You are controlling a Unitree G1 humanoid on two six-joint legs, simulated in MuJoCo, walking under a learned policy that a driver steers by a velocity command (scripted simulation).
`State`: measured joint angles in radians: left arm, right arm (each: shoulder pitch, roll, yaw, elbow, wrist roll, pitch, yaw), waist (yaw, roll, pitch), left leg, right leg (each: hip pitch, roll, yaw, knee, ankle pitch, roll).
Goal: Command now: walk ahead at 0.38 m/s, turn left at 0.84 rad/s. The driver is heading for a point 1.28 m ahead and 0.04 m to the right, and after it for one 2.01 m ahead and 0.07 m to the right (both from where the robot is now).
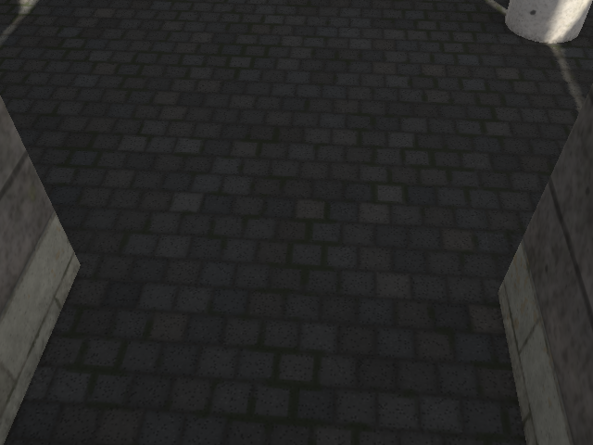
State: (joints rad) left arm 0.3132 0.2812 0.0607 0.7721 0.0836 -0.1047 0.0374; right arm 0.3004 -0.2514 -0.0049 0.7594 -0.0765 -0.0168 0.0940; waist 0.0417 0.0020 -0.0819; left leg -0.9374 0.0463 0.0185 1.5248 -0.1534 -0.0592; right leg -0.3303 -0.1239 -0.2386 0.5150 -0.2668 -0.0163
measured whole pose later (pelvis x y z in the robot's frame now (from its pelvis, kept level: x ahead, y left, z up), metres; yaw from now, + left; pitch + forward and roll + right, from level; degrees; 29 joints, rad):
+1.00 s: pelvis +0.51 +0.17 -0.23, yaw -19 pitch -1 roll -1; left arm 0.44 0.22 0.05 1.02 0.01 -0.07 0.01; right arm 0.05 -0.23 -0.04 0.85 -0.03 -0.08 0.03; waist 0.09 0.02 0.01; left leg -0.60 0.09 -0.14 0.67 0.30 -0.03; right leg -0.09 0.19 0.13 0.86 -0.74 -0.14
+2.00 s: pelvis +1.36 -0.09 -0.38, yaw -6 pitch +0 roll +0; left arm 0.39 0.24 0.03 0.92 0.03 -0.08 0.02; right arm 0.12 -0.30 -0.06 0.78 -0.02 -0.02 0.04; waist -0.01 0.01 0.05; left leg -0.53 -0.12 0.14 0.77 -0.29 0.22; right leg -0.04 -0.03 -0.12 1.26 -0.36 0.02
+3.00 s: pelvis +2.07 -0.05 -0.34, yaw +31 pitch +2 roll +0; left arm 0.13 0.32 0.03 0.74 0.00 -0.02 0.04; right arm 0.11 -0.25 -0.02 0.70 -0.02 -0.03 0.03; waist -0.01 -0.03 0.07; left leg -0.43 -0.10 -0.02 0.48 -0.08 0.09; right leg -0.53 -0.08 0.05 1.05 -0.47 0.07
